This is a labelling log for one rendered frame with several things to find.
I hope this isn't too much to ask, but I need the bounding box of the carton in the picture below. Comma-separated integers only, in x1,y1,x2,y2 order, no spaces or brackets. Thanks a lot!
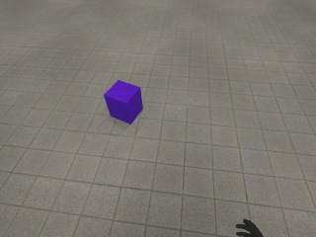
104,80,143,124

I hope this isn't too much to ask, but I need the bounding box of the right robot hand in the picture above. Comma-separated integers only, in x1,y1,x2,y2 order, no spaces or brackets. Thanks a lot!
235,218,263,237

